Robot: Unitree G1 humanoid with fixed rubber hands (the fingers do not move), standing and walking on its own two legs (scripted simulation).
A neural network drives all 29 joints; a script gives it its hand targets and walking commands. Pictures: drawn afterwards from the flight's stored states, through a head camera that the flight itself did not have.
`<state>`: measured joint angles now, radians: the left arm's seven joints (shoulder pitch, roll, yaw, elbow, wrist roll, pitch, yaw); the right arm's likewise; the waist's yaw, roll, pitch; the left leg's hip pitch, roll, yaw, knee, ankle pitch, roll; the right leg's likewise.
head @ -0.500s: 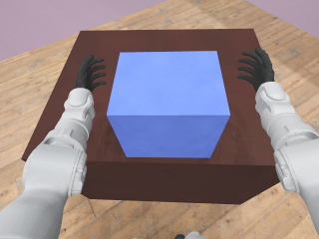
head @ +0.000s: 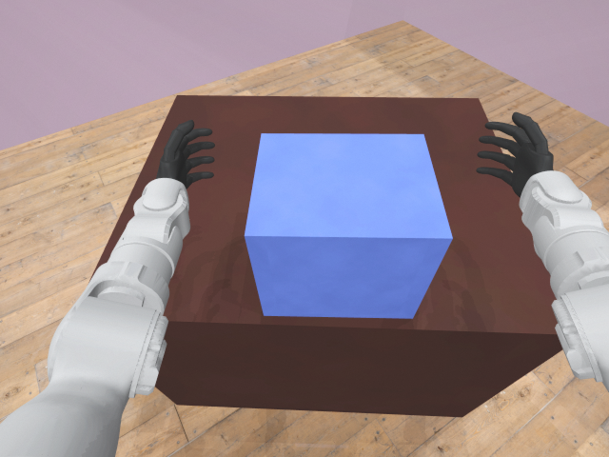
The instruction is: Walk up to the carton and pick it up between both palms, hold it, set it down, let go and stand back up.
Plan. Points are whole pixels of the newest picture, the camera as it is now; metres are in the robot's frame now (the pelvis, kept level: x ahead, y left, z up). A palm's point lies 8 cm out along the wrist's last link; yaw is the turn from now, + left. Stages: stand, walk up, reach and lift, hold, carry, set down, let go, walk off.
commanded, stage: set down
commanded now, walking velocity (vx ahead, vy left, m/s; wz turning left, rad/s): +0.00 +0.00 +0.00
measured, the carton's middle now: (339, 229) +0.47 -0.04 -0.01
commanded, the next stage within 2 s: none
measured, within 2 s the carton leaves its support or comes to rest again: neither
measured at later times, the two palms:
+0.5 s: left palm (183, 238) +0.40 +0.19 +0.07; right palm (529, 242) +0.37 -0.29 +0.06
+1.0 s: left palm (179, 334) +0.29 +0.19 +0.00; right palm (510, 354) +0.25 -0.25 -0.02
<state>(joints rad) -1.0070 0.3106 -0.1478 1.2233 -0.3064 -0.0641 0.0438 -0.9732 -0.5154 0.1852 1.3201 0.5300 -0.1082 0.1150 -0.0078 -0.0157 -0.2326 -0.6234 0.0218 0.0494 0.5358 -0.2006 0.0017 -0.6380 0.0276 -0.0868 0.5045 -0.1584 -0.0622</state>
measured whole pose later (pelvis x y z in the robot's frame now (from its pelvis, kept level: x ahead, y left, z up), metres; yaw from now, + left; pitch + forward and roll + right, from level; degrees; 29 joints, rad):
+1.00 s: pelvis +0.03 +0.00 +0.01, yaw -1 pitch +4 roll +0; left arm -0.06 0.18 -0.04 0.69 -0.14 -0.36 0.06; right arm -0.06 -0.28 0.03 0.85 0.31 -0.44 0.08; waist -0.03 0.01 -0.06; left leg -0.30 0.01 0.02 0.47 -0.24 -0.01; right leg -0.33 0.04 -0.07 0.45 -0.20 -0.06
